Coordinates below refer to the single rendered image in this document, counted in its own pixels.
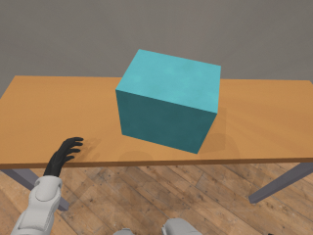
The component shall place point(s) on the left robot forearm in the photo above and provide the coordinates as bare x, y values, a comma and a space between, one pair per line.
43, 201

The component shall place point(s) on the carton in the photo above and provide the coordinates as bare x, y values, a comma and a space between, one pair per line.
168, 100

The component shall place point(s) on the robot right thigh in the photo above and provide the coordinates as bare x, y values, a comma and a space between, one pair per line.
178, 226

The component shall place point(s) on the table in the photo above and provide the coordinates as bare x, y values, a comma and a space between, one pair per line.
258, 121

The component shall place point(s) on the robot left hand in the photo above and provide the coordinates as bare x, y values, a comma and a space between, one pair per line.
60, 157

